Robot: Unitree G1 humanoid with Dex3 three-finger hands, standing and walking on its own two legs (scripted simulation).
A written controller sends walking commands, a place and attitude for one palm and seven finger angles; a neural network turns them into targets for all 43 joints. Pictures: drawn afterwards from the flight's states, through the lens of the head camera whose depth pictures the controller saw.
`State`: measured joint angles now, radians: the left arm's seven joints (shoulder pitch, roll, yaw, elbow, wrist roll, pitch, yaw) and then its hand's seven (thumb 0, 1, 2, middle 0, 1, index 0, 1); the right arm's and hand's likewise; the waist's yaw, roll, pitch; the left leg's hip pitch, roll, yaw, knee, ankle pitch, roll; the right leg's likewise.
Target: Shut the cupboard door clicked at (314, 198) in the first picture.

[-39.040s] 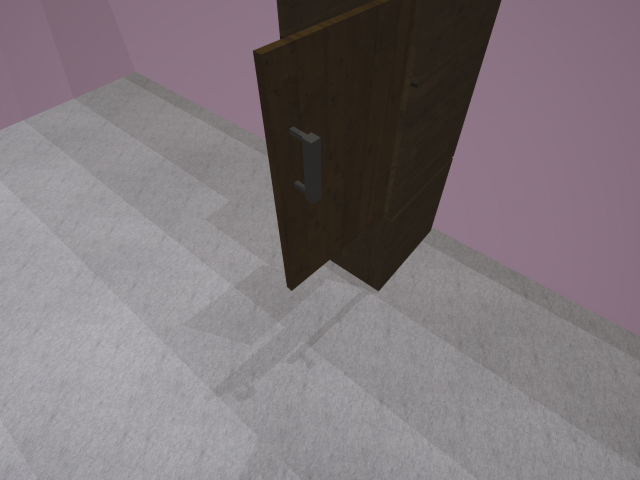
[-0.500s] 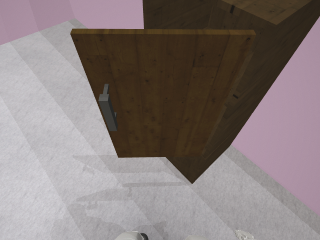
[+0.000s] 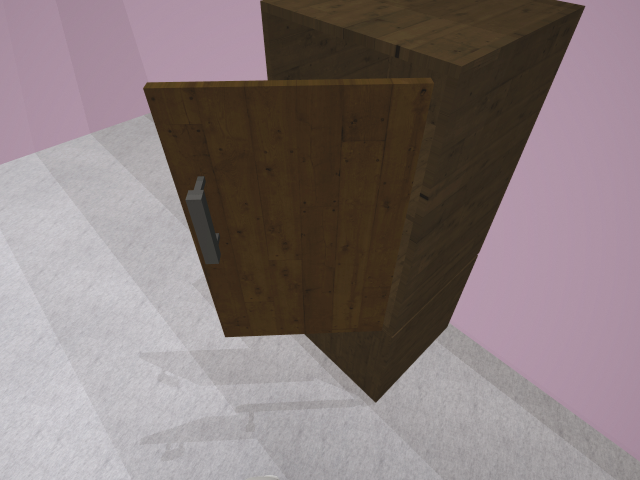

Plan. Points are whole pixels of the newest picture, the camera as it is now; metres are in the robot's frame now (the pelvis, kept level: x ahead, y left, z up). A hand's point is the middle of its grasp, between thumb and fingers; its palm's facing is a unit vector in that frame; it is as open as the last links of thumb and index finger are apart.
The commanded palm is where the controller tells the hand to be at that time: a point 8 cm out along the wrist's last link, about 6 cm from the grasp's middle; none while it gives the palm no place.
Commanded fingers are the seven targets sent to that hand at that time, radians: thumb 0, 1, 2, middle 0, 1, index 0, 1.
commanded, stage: come to a stop and stand still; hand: left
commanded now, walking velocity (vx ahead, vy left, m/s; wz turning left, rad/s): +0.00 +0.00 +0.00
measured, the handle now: (206, 220) +0.47 +0.21 +0.07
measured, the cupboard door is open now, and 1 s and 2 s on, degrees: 49 49 49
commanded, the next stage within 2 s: look again from close up in 1.04 s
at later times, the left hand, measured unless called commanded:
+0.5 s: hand out of the picture +0.03 +0.18 -0.15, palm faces -0.01 -0.98 -0.18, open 7.4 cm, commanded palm none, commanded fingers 0.00 0.90 0.90 -0.20 -0.30 -0.20 -0.30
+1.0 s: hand out of the picture +0.08 +0.19 -0.15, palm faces -0.01 -0.98 -0.21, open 7.4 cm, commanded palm none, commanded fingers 0.00 0.90 0.90 -0.20 -0.30 -0.20 -0.30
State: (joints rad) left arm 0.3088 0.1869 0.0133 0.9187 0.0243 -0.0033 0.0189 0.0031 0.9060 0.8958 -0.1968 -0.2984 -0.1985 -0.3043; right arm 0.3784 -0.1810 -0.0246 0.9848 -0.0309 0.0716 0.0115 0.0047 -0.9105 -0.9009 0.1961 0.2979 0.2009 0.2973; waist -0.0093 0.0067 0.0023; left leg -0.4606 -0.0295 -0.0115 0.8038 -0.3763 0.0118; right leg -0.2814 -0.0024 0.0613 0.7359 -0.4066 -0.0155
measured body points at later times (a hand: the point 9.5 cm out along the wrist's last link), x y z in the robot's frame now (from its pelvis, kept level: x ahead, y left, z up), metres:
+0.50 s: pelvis +0.02 +0.01 +0.02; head +0.03 +0.01 +0.47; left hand +0.03 +0.23 -0.14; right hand +0.05 -0.22 -0.13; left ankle +0.05 +0.12 -0.72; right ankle +0.00 -0.10 -0.72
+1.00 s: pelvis +0.06 +0.01 +0.03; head +0.07 +0.01 +0.48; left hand +0.08 +0.24 -0.13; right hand +0.07 -0.22 -0.13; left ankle +0.05 +0.12 -0.71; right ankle +0.00 -0.10 -0.71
